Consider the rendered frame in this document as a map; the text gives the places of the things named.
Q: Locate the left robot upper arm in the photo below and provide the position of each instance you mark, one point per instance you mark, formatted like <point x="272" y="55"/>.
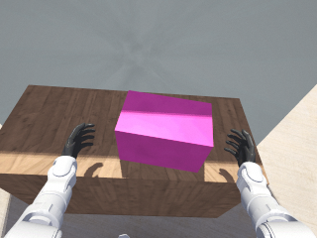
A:
<point x="26" y="229"/>

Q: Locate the right robot forearm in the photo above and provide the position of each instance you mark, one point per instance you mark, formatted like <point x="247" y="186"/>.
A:
<point x="257" y="199"/>

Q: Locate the robot left hand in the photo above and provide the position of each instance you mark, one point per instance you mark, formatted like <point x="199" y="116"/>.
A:
<point x="74" y="143"/>

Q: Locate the right robot upper arm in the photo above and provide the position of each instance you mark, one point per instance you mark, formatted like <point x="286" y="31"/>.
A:
<point x="283" y="229"/>

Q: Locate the carton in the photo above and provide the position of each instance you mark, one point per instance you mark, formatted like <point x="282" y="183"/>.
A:
<point x="164" y="131"/>

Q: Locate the pedestal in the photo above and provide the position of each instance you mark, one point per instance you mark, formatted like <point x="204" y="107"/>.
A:
<point x="35" y="133"/>

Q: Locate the left robot forearm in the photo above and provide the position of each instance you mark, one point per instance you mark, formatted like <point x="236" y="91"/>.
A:
<point x="51" y="203"/>

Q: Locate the robot right hand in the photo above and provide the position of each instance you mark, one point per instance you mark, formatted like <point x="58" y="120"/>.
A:
<point x="246" y="148"/>

